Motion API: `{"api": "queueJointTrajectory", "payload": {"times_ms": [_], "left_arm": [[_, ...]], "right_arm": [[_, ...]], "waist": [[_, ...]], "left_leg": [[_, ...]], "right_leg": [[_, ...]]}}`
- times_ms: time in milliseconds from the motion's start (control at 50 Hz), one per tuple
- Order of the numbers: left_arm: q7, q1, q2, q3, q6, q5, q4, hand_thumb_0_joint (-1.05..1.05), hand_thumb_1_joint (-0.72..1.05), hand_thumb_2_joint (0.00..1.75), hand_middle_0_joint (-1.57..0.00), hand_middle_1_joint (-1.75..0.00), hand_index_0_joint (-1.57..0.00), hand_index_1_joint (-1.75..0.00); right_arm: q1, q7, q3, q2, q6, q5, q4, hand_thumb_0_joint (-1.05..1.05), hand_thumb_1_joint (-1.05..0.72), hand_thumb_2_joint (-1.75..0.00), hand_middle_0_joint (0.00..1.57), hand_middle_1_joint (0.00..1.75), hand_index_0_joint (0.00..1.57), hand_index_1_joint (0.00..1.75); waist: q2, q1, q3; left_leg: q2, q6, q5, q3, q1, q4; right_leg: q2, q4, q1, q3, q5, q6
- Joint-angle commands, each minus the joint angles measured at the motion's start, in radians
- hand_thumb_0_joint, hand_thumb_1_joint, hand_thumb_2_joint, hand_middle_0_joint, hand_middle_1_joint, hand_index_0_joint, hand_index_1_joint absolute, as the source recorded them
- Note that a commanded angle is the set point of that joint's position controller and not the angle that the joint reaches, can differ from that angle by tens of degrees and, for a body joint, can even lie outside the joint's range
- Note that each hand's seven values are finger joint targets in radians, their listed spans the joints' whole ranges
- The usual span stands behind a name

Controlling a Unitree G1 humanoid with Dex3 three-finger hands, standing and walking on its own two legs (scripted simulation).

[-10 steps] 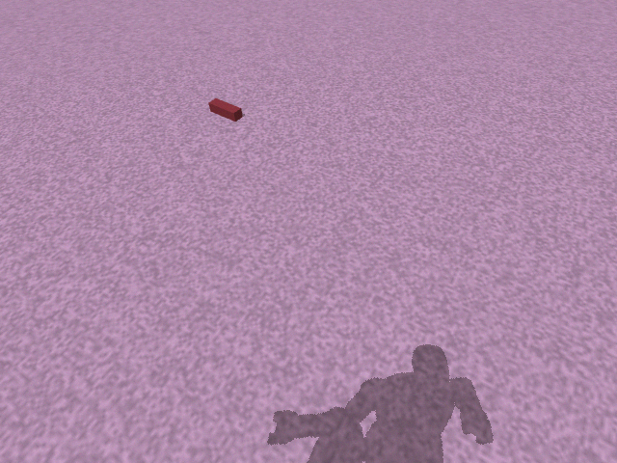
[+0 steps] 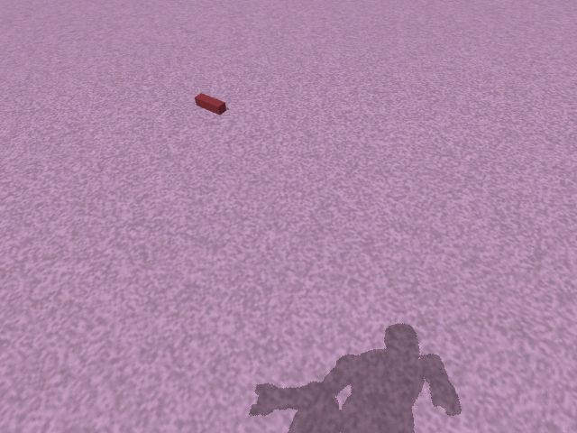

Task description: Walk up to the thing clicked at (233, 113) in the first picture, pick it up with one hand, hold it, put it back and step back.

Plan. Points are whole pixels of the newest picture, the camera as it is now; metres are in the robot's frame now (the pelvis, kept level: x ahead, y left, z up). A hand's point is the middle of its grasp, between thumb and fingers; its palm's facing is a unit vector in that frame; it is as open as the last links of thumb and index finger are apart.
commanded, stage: stand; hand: left
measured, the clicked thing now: (210, 103) +2.07 +0.55 -0.75
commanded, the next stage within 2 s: walk up in 0.92 s
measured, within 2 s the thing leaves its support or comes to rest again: neither
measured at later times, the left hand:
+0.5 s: hand out of the picture +0.08 +0.25 -0.16, palm faces -0.03 -0.94 -0.34, open 7.4 cm
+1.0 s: hand out of the picture +0.07 +0.26 -0.15, palm faces -0.04 -0.94 -0.35, open 7.4 cm
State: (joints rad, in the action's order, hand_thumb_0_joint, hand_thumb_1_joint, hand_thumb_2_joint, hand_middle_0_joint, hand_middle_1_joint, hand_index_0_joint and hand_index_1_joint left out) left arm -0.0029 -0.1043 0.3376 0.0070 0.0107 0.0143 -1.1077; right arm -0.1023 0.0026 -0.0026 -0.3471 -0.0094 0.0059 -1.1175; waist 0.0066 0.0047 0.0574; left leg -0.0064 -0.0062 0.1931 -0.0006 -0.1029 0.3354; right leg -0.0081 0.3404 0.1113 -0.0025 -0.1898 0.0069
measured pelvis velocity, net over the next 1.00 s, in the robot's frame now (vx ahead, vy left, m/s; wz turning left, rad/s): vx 0.01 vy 0.01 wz -0.02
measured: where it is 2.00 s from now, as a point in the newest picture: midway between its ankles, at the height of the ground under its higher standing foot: (263, 371)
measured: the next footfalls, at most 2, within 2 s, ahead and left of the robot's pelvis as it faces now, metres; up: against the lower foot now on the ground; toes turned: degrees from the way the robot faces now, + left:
left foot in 1.24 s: +0.19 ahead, +0.23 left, +0.00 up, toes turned -6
right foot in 1.62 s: +0.30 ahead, -0.04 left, +0.00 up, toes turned -21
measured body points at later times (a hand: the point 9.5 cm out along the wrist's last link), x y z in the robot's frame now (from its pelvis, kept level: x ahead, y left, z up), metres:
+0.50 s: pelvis +0.00 +0.00 +0.00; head +0.01 +0.00 +0.45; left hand +0.08 +0.30 -0.13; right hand +0.08 -0.30 -0.13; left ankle -0.01 +0.12 -0.75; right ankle +0.00 -0.12 -0.75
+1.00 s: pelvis +0.01 +0.01 +0.00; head +0.01 +0.00 +0.45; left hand +0.07 +0.31 -0.13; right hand +0.09 -0.31 -0.13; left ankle -0.01 +0.12 -0.74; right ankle +0.00 -0.12 -0.75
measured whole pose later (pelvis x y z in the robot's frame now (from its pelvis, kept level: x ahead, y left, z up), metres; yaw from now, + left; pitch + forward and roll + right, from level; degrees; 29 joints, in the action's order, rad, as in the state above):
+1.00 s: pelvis +0.01 +0.01 +0.00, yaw -1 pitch -1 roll +0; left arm -0.03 -0.18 0.35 -0.02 0.04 0.02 -1.07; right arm -0.12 0.06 0.05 -0.38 0.00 0.04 -1.05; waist 0.03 0.00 0.02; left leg -0.01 0.03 0.41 -0.01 -0.20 0.55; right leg 0.01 0.41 0.16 -0.03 -0.27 -0.02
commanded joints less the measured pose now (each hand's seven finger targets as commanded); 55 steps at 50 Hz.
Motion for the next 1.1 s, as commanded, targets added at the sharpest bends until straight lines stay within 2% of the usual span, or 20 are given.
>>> {"api": "queueJointTrajectory", "payload": {"times_ms": [0, 100, 240, 360, 500, 880, 900, 920, 940, 960, 980, 1000, 1040, 1060, 1080], "left_arm": [[0.012, 0.042, 0.216, -0.044, 0.020, -0.006, 0.060, 0.00, 0.90, 0.90, -0.20, -0.30, -0.20, -0.30], [0.012, 0.032, 0.210, -0.041, 0.022, -0.006, 0.060, 0.00, 0.90, 0.90, -0.20, -0.30, -0.20, -0.30], [0.013, 0.038, 0.215, -0.044, 0.019, -0.007, 0.059, 0.00, 0.90, 0.90, -0.20, -0.30, -0.20, -0.30], [0.013, 0.038, 0.215, -0.043, 0.021, -0.004, 0.062, 0.00, 0.90, 0.90, -0.20, -0.30, -0.20, -0.30], [0.011, 0.030, 0.215, -0.044, 0.021, -0.004, 0.061, 0.00, 0.90, 0.90, -0.20, -0.30, -0.20, -0.30], [0.014, 0.027, 0.223, -0.045, 0.020, -0.006, 0.059, 0.00, 0.90, 0.90, -0.20, -0.30, -0.20, -0.30], [-0.006, -0.112, 0.370, -0.110, 0.033, -0.007, 0.083, 0.00, 0.90, 0.90, -0.20, -0.30, -0.20, -0.30], [-0.012, -0.123, 0.374, -0.110, 0.039, -0.003, 0.070, 0.00, 0.90, 0.90, -0.20, -0.30, -0.20, -0.30], [-0.012, -0.121, 0.381, -0.121, 0.049, 0.001, 0.082, 0.00, 0.90, 0.90, -0.20, -0.30, -0.20, -0.30], [-0.005, -0.139, 0.398, -0.131, 0.060, 0.003, 0.094, 0.00, 0.90, 0.90, -0.20, -0.30, -0.20, -0.30], [0.004, -0.127, 0.409, -0.134, 0.073, 0.004, 0.112, 0.00, 0.90, 0.90, -0.20, -0.30, -0.20, -0.30], [0.008, -0.111, 0.396, -0.131, 0.078, -0.005, 0.121, 0.00, 0.90, 0.90, -0.20, -0.30, -0.20, -0.30], [0.011, -0.082, 0.390, -0.129, 0.083, -0.005, 0.156, 0.00, 0.90, 0.90, -0.20, -0.30, -0.20, -0.30], [0.010, -0.043, 0.401, -0.135, 0.085, 0.002, 0.179, 0.00, 0.90, 0.90, -0.20, -0.30, -0.20, -0.30], [0.007, -0.042, 0.400, -0.134, 0.084, 0.002, 0.184, 0.00, 0.90, 0.90, -0.20, -0.30, -0.20, -0.30]], "right_arm": [[0.041, -0.013, 0.042, -0.211, -0.025, 0.002, 0.062, 0.00, -0.90, -0.90, 0.20, 0.30, 0.20, 0.30], [0.042, -0.012, 0.043, -0.212, -0.026, 0.002, 0.063, 0.00, -0.90, -0.90, 0.20, 0.30, 0.20, 0.30], [0.034, -0.012, 0.041, -0.209, -0.023, 0.004, 0.060, 0.00, -0.90, -0.90, 0.20, 0.30, 0.20, 0.30], [0.026, -0.013, 0.041, -0.210, -0.023, 0.004, 0.061, 0.00, -0.90, -0.90, 0.20, 0.30, 0.20, 0.30], [0.035, -0.012, 0.041, -0.215, -0.026, 0.003, 0.060, 0.00, -0.90, -0.90, 0.20, 0.30, 0.20, 0.30], [0.034, -0.012, 0.041, -0.212, -0.023, 0.002, 0.061, 0.00, -0.90, -0.90, 0.20, 0.30, 0.20, 0.30], [0.054, 0.032, 0.142, -0.357, -0.036, 0.047, 0.179, 0.00, -0.90, -0.90, 0.20, 0.30, 0.20, 0.30], [0.125, 0.049, 0.138, -0.332, -0.029, 0.045, 0.194, 0.00, -0.90, -0.90, 0.20, 0.30, 0.20, 0.30], [0.159, 0.064, 0.128, -0.281, -0.025, 0.044, 0.231, 0.00, -0.90, -0.90, 0.20, 0.30, 0.20, 0.30], [0.203, 0.078, 0.117, -0.238, -0.023, 0.050, 0.268, 0.00, -0.90, -0.90, 0.20, 0.30, 0.20, 0.30], [0.196, 0.085, 0.120, -0.246, -0.026, 0.051, 0.281, 0.00, -0.90, -0.90, 0.20, 0.30, 0.20, 0.30], [0.165, 0.090, 0.131, -0.268, -0.032, 0.049, 0.276, 0.00, -0.90, -0.90, 0.20, 0.30, 0.20, 0.30], [0.083, 0.102, 0.137, -0.278, -0.031, 0.041, 0.271, 0.00, -0.90, -0.90, 0.20, 0.30, 0.20, 0.30], [0.057, 0.110, 0.136, -0.277, -0.025, 0.039, 0.276, 0.00, -0.90, -0.90, 0.20, 0.30, 0.20, 0.30], [0.063, 0.119, 0.145, -0.282, -0.020, 0.040, 0.279, 0.00, -0.90, -0.90, 0.20, 0.30, 0.20, 0.30]], "waist": [[-0.006, -0.002, -0.090], [-0.009, 0.000, -0.090], [-0.011, -0.003, -0.070], [-0.005, -0.007, -0.078], [-0.005, 0.001, -0.085], [-0.015, -0.003, -0.079], [0.078, 0.006, -0.163], [0.046, 0.030, -0.081], [-0.037, 0.042, -0.023], [-0.137, 0.075, 0.027], [-0.134, 0.062, 0.043], [-0.106, 0.046, 0.019], [-0.135, 0.008, -0.048], [-0.188, -0.015, -0.052], [-0.204, -0.014, -0.039]], "left_leg": [[-0.125, 0.031, -0.169, 0.089, 0.021, -0.049], [-0.127, 0.034, -0.184, 0.087, 0.030, -0.043], [-0.120, 0.027, -0.137, 0.086, 0.005, -0.057], [-0.121, 0.031, -0.141, 0.085, 0.006, -0.054], [-0.125, 0.034, -0.169, 0.089, 0.021, -0.054], [-0.122, 0.029, -0.159, 0.088, 0.027, -0.059], [-0.103, 0.077, 0.372, 0.024, 0.022, 0.106], [-0.087, 0.078, 0.450, 0.018, -0.156, 0.175], [-0.050, 0.063, 0.388, 0.025, -0.382, 0.276], [-0.019, 0.039, 0.283, 0.054, -0.587, 0.455], [-0.075, 0.020, 0.210, 0.134, -0.664, 0.522], [-0.086, -0.005, 0.179, 0.158, -0.659, 0.574], [-0.091, -0.015, 0.170, 0.138, -0.564, 0.548], [-0.104, -0.016, 0.187, 0.135, -0.504, 0.500], [-0.097, -0.017, 0.199, 0.108, -0.439, 0.466]], "right_leg": [[-0.118, -0.041, -0.014, -0.087, 0.161, -0.036], [-0.118, -0.046, -0.017, -0.084, 0.182, -0.034], [-0.118, -0.057, -0.013, -0.086, 0.139, -0.036], [-0.121, -0.058, -0.016, -0.089, 0.152, -0.035], [-0.121, -0.055, -0.021, -0.087, 0.166, -0.034], [-0.120, -0.061, -0.014, -0.087, 0.160, -0.035], [-0.134, -0.003, 0.034, -0.180, -0.314, -0.101], [-0.182, -0.046, 0.063, -0.273, -0.484, -0.134], [-0.237, -0.098, -0.030, -0.413, -0.593, -0.179], [-0.320, -0.175, -0.122, -0.589, -0.645, -0.235], [-0.380, -0.200, -0.135, -0.665, -0.587, -0.282], [-0.358, -0.203, -0.140, -0.634, -0.521, -0.275], [-0.280, -0.196, -0.113, -0.494, -0.459, -0.227], [-0.271, -0.182, -0.062, -0.430, -0.406, -0.217], [-0.248, -0.175, 0.011, -0.379, -0.390, -0.208]]}}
